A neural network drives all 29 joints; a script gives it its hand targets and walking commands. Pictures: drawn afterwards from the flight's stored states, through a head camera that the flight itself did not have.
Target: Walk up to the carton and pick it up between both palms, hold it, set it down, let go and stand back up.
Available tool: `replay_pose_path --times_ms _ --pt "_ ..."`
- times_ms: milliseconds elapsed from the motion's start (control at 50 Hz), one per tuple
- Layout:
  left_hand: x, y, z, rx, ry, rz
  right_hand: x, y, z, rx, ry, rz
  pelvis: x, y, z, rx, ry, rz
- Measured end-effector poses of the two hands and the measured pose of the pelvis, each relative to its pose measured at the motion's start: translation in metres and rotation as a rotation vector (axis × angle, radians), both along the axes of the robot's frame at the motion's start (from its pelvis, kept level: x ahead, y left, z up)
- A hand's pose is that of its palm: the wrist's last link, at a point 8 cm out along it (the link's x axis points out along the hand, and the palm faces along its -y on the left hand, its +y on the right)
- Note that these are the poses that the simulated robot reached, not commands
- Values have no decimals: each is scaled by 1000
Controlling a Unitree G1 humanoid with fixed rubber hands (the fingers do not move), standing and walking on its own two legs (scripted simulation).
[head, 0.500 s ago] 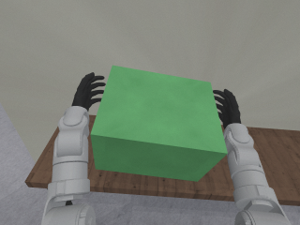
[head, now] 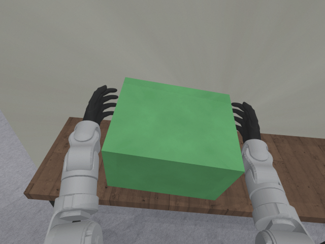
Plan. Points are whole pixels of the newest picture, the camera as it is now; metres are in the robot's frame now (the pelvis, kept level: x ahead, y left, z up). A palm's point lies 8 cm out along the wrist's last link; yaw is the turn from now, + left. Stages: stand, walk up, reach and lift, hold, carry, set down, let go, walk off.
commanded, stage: set down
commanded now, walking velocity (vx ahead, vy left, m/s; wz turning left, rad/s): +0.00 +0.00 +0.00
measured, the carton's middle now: (170, 138) +0.38 +0.01 +0.09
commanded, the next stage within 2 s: none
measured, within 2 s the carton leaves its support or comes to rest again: neither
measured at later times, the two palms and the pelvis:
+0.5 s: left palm (100, 124) +0.39 +0.20 +0.11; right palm (243, 137) +0.39 -0.18 +0.11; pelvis +0.01 +0.00 +0.00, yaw -1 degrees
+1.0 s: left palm (101, 128) +0.40 +0.20 +0.09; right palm (239, 140) +0.40 -0.18 +0.08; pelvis +0.01 +0.01 +0.00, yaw -2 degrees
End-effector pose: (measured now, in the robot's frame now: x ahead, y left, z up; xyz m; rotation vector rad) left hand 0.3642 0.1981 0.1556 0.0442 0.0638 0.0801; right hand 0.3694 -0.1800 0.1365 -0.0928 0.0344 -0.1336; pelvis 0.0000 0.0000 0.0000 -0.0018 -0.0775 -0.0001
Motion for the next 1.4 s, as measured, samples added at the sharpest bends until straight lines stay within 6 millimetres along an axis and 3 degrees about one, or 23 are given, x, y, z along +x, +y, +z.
replay_pose_path --times_ms 200,640,1400 --pt "8 9 -18 -4 38 9 10 8 -14 -16 34 19 -1 2 1 -1 26 3" --pt "32 -2 -56 0 99 1 28 -2 -41 -28 91 9 10 2 1 -3 110 -18" --pt "51 -1 -94 21 167 -15 41 -2 -78 -14 157 -2 8 3 -2 1 249 -38"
